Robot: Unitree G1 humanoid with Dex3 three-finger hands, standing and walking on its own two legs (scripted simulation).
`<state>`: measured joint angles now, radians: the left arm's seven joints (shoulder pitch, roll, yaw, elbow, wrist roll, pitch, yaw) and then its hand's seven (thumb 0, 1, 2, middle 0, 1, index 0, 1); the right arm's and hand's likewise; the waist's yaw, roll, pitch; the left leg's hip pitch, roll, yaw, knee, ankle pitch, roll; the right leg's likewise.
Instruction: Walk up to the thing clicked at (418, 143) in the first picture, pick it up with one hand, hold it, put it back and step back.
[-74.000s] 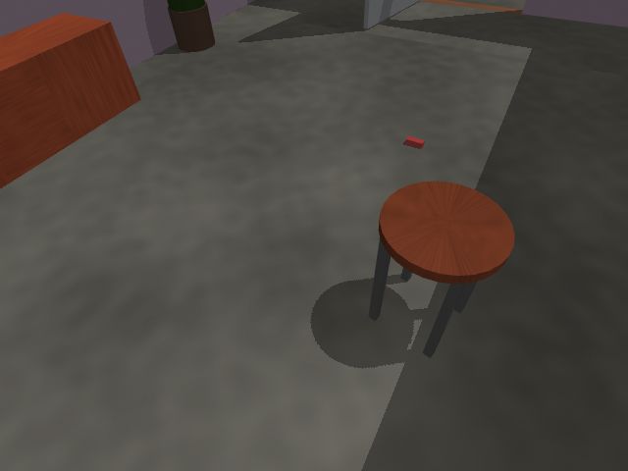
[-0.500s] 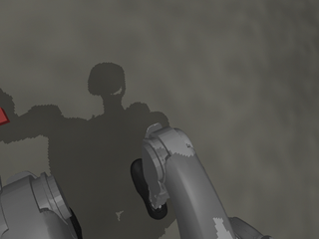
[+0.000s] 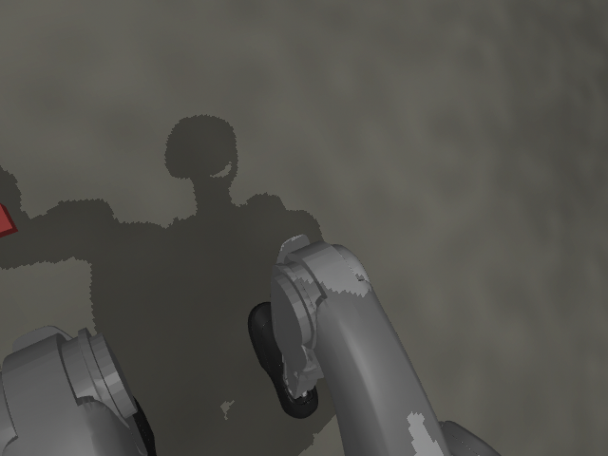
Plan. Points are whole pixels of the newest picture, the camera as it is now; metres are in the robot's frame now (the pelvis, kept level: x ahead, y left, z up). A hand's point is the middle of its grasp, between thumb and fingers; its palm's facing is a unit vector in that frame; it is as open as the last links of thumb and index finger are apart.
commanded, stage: withdraw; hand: left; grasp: from above
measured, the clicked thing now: out of the picture +0.45 +0.27 -0.29
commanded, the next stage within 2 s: home in 0.66 s
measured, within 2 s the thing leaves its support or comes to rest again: neither
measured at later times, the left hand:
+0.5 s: hand out of the picture +0.43 +0.29 -0.07, palm faces -0.45 -0.08 -0.89, open 13.5 cm
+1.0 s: hand out of the picture +0.43 +0.28 -0.17, palm faces -0.37 -0.16 -0.91, open 12.3 cm
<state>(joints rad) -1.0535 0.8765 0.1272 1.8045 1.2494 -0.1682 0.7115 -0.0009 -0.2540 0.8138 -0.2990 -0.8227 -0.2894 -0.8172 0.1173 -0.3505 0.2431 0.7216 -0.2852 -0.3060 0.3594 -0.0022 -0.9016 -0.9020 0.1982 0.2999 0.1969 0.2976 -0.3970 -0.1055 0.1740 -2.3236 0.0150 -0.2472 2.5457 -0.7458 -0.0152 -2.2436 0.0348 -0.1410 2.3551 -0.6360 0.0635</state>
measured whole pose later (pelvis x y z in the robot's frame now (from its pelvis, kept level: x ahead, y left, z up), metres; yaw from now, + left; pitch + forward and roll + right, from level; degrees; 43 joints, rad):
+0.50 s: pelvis +0.00 -0.01 +0.06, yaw +8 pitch +34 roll -5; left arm -0.97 0.54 -0.09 1.37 1.11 -0.03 0.30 0.00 -0.42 0.94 -0.20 -0.89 -0.18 -0.91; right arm 0.12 -0.30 0.01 0.73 -0.10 -0.06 0.24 0.00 -0.91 -0.91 0.20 0.30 0.20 0.30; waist -0.19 0.05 -0.13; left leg -2.21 0.02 -0.10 2.30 -0.70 -0.01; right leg -2.19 0.00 -0.03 2.23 -0.64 0.03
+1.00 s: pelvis +0.00 -0.01 +0.02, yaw +7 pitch +35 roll -6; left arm -0.94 0.63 0.08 1.44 1.17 -0.14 0.51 0.00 -0.15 0.93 -0.25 -0.71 -0.23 -0.72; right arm 0.21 -0.28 0.06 0.75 -0.18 -0.10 0.16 0.00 -0.89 -0.90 0.20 0.30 0.20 0.30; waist -0.28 0.00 -0.03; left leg -2.33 0.00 -0.13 2.42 -0.70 -0.03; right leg -2.30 0.00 -0.04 2.33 -0.64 0.03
